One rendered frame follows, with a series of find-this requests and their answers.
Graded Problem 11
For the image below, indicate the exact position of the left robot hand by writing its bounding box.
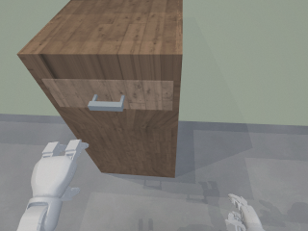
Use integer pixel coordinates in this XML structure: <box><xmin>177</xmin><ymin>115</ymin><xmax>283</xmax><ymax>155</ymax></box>
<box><xmin>31</xmin><ymin>139</ymin><xmax>89</xmax><ymax>201</ymax></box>

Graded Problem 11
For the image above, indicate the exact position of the right robot hand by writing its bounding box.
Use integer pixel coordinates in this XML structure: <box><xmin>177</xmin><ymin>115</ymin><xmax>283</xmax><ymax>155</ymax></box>
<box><xmin>225</xmin><ymin>193</ymin><xmax>263</xmax><ymax>231</ymax></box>

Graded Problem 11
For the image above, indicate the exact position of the handle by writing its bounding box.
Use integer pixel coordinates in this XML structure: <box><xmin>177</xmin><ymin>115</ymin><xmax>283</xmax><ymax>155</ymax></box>
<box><xmin>88</xmin><ymin>94</ymin><xmax>125</xmax><ymax>112</ymax></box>

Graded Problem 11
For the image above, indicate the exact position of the cabinet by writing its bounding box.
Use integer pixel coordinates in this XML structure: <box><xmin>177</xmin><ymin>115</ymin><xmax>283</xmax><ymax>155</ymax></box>
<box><xmin>16</xmin><ymin>0</ymin><xmax>183</xmax><ymax>178</ymax></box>

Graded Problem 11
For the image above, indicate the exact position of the left robot forearm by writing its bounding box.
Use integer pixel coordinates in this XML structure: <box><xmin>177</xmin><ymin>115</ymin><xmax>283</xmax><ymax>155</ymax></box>
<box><xmin>16</xmin><ymin>195</ymin><xmax>63</xmax><ymax>231</ymax></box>

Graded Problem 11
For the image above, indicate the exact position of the drawer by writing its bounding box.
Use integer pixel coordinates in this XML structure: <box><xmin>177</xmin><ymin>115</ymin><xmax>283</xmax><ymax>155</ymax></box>
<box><xmin>41</xmin><ymin>78</ymin><xmax>174</xmax><ymax>111</ymax></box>

